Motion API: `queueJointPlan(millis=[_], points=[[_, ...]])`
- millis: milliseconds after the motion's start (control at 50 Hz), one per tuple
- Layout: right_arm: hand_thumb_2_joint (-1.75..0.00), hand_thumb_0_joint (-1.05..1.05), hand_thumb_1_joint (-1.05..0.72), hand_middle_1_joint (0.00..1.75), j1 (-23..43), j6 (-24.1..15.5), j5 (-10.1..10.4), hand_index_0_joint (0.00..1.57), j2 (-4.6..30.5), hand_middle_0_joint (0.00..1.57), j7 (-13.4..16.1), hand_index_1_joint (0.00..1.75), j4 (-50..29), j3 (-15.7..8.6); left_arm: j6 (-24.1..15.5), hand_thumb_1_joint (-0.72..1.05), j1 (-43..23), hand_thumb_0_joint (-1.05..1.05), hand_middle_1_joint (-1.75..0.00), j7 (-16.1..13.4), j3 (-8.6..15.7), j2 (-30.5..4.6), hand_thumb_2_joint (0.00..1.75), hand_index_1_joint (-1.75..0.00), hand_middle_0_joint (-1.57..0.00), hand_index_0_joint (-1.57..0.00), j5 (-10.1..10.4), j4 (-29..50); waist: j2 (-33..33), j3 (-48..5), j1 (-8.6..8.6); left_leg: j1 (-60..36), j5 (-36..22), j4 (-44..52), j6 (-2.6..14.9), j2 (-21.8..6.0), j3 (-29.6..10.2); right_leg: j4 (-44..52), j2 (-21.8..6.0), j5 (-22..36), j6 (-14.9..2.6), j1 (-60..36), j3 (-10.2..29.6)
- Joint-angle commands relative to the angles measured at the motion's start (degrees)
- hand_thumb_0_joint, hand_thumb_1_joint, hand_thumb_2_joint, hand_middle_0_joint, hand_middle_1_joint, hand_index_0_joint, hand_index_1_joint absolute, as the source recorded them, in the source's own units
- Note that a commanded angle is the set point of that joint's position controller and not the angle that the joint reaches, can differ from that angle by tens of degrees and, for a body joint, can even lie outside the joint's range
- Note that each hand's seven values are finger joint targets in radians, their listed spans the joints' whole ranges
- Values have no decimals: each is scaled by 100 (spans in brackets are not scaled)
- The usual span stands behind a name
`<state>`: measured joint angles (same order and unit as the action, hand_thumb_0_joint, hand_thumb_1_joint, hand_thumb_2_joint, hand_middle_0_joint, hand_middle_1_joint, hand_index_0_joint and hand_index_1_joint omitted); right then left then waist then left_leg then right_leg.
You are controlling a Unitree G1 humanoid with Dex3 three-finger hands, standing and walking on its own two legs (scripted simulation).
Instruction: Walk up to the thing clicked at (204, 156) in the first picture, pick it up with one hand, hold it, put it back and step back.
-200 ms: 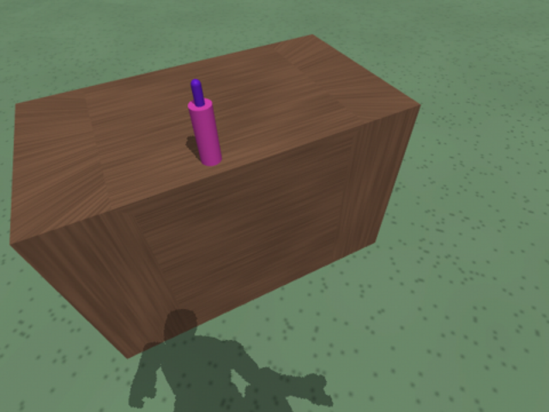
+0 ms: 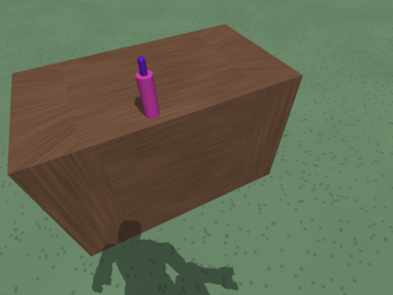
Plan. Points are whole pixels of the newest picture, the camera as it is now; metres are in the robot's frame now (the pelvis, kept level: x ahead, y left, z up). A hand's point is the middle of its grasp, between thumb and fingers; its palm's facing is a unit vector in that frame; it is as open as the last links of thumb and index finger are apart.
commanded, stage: stand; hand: right
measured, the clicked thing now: (147, 88) +0.73 +0.18 +0.03
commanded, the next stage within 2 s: walk up in 0.92 s
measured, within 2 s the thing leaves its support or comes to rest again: neither
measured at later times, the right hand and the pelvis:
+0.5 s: hand out of the picture +0.08 -0.25 -0.16, palm faces -0.03 +0.94 -0.33, open 7.4 cm; pelvis +0.00 +0.00 +0.00, yaw +0 degrees
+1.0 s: hand out of the picture +0.08 -0.25 -0.16, palm faces -0.09 +0.94 -0.33, open 7.4 cm; pelvis +0.01 +0.01 +0.00, yaw +3 degrees
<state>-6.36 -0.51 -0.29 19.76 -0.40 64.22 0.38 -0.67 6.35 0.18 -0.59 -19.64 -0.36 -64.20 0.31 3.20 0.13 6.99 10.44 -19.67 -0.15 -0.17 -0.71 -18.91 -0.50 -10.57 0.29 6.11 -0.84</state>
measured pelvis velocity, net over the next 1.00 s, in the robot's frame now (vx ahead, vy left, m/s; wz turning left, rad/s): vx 0.01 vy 0.01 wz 0.06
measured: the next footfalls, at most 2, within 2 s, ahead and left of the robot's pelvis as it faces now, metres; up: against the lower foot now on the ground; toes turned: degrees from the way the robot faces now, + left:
left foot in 1.24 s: +0.13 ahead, +0.26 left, +0.00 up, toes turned +17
right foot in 1.60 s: +0.31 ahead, +0.06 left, +0.00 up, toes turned +15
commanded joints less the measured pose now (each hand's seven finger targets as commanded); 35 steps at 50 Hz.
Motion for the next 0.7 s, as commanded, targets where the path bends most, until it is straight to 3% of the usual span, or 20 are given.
queueJointPlan(millis=[0, 380, 680], points=[[-90, 0, -90, 30, 226, -154, -2, 20, 1201, 20, 95, 30, -381, -232, -143, 90, -228, 0, -30, -67, 265, -1234, 90, -30, -20, -20, -21, 340, 9, -550, -18, -97, -960, 229, 190, -694, -542, 228, -719, 890, -194, -110, 529], [-90, 0, -90, 30, 188, -153, -8, 20, 1205, 20, 93, 30, -361, -204, -123, 90, -191, 0, -30, -58, 268, -1226, 90, -30, -20, -20, -16, 319, 7, -419, -31, 6, -697, 360, 172, -692, -592, 313, -719, 540, -182, -100, 516], [-90, 0, -90, 30, 174, -144, 0, 20, 1221, 20, 102, 30, -363, -206, -122, 90, -146, 0, -30, -65, 267, -1225, 90, -30, -20, -20, -27, 316, -9, -440, -31, -57, -871, 328, 189, -684, -580, 319, -727, 762, -161, -131, 490]])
